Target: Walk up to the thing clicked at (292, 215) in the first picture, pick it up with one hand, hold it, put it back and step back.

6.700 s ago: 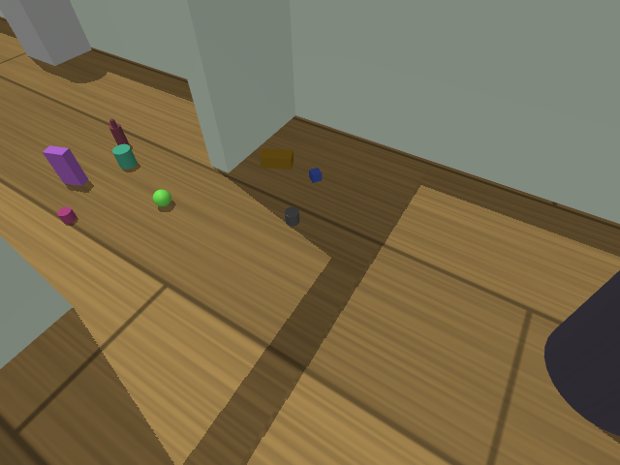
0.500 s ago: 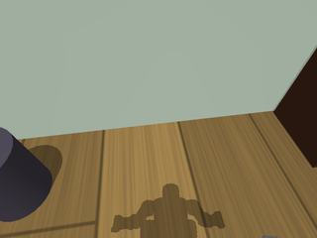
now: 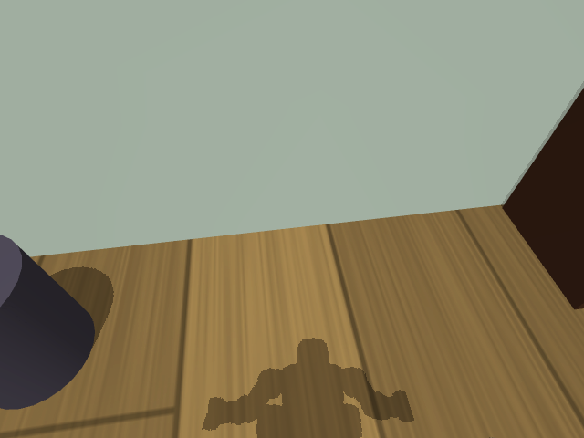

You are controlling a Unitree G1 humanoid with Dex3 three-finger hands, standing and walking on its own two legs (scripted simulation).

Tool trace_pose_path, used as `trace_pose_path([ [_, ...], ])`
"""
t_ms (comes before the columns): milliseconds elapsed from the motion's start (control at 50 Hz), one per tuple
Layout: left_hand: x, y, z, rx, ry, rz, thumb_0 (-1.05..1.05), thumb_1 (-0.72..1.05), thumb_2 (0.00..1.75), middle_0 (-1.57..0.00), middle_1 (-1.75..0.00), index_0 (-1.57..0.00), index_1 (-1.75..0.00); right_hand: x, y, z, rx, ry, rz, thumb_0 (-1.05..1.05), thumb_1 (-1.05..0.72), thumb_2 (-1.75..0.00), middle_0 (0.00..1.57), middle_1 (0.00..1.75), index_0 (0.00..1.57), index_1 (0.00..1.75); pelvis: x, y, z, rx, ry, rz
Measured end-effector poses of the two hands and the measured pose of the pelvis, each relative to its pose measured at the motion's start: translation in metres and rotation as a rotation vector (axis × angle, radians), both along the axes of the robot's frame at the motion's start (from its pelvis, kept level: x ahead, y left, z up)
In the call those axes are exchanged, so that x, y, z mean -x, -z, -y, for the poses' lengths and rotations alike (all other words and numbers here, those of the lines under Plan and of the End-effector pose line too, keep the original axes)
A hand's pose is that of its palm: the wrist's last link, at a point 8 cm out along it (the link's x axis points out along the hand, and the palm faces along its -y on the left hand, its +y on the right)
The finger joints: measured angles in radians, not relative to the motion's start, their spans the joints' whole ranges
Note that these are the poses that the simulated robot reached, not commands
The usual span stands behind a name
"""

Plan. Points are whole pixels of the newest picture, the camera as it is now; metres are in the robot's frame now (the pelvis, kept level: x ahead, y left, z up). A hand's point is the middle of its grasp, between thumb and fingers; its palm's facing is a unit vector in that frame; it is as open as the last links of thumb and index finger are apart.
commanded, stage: stand
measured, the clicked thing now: out of the picture -0.77 +0.83 -0.75
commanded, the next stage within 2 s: walk up in 0.36 s
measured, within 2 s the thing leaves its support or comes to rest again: neither
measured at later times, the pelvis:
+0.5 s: pelvis +0.01 -0.01 +0.00, yaw -2 degrees
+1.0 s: pelvis +0.16 -0.05 -0.02, yaw +6 degrees
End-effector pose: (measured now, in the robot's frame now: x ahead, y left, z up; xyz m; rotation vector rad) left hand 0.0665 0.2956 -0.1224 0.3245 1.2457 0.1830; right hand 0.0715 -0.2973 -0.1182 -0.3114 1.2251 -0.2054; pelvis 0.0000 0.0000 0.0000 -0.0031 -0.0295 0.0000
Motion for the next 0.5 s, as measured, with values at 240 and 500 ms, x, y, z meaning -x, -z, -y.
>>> trace_pose_path([
  [240, -0.001, -0.001, -0.003, 0.000, 0.001, 0.007, 0.01, 0.90, 0.90, -0.20, -0.30, -0.20, -0.30, 0.002, 0.000, -0.004, -0.001, -0.003, 0.006, 0.01, -0.91, -0.90, 0.20, 0.30, 0.20, 0.30, 0.001, 0.000, -0.003, -0.002, 0.002, 0.003],
  [500, -0.004, -0.007, -0.011, -0.019, 0.042, -0.015, 0.01, 0.90, 0.90, -0.20, -0.30, -0.20, -0.30, 0.018, -0.004, 0.016, -0.001, 0.044, 0.052, 0.01, -0.91, -0.90, 0.21, 0.30, 0.20, 0.30, -0.009, 0.003, 0.007, -0.009, 0.038, 0.004],
])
